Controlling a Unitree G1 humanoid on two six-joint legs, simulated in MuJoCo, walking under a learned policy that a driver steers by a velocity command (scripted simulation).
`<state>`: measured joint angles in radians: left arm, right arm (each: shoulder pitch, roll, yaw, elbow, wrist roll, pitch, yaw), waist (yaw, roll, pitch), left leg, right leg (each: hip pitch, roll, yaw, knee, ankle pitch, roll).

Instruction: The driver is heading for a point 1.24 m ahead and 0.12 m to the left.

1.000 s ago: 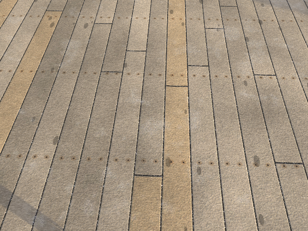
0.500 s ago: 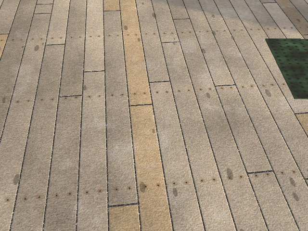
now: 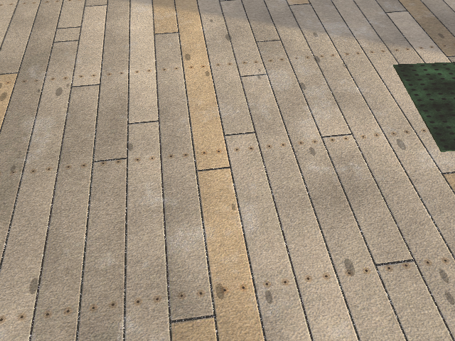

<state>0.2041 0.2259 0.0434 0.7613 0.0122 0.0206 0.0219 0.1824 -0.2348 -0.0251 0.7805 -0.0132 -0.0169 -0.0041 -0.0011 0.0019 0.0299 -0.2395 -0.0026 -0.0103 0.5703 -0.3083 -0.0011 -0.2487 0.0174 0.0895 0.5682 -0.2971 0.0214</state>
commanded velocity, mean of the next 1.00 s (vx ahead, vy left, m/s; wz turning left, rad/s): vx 0.07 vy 0.00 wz -0.01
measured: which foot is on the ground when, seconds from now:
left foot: down 0.00-0.76, up 0.78-1.00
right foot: down 0.00-1.00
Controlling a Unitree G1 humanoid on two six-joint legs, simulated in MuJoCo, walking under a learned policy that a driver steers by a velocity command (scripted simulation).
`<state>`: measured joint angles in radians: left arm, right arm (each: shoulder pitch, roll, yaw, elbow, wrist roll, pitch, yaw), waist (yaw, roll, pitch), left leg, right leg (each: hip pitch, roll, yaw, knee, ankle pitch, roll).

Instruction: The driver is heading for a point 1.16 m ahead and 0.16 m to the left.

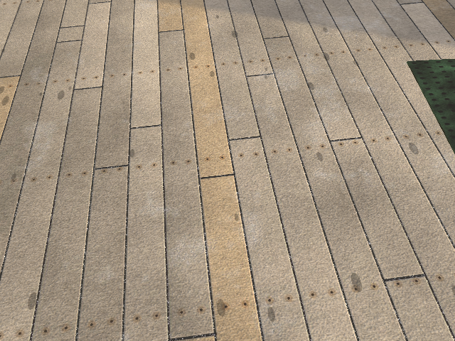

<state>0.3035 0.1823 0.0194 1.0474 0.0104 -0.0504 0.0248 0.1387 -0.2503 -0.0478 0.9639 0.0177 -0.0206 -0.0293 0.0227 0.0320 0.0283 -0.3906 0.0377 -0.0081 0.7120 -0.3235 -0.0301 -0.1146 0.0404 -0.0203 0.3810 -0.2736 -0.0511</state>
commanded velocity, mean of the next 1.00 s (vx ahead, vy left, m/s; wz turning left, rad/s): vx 0.29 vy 0.00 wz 0.00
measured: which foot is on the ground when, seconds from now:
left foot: up 0.00-0.04, down 0.06-0.46, up 0.48-0.86, down 0.88-1.00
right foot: down 0.00-0.90, up 0.92-1.00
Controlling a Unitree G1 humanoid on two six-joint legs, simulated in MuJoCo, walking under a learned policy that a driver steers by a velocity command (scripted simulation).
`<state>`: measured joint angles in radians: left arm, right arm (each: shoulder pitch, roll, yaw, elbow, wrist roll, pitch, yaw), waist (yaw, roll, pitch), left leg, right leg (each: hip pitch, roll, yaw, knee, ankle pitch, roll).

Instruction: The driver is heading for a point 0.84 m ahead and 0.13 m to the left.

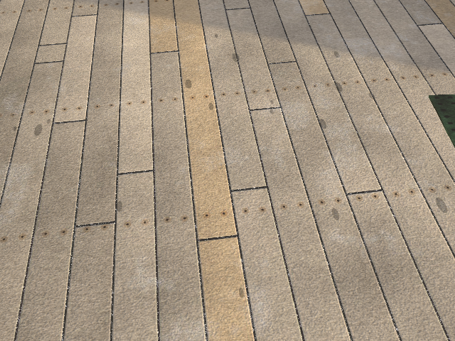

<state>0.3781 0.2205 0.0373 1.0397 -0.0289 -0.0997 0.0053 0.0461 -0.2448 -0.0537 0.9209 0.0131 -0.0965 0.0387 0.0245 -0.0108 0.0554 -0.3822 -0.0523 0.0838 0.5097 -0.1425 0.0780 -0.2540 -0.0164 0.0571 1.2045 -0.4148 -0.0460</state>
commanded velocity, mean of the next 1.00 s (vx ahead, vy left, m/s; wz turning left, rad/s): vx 0.50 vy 0.00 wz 0.21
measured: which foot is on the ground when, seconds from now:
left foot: down 0.00-0.46, up 0.48-0.98, down 1.00-1.00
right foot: up 0.00-0.42, down 0.44-0.98, up 1.00-1.00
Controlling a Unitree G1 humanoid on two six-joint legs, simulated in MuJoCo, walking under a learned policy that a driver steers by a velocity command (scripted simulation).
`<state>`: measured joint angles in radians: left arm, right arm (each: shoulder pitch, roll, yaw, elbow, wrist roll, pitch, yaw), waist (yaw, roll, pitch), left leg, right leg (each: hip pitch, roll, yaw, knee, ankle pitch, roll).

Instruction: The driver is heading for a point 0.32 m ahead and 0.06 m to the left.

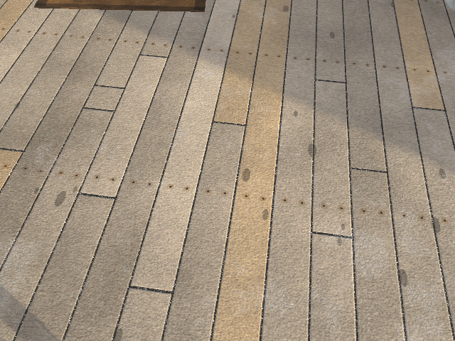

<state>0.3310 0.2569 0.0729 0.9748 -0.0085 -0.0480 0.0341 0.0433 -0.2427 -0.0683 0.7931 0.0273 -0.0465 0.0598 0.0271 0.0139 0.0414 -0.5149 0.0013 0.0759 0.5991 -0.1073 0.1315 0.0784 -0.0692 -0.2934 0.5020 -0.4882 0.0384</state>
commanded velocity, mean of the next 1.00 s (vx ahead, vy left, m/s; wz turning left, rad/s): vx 0.19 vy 0.00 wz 0.21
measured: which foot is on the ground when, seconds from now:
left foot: down 0.00-0.46, up 0.48-0.70, down 0.72-1.00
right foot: up 0.00-0.42, down 0.44-1.00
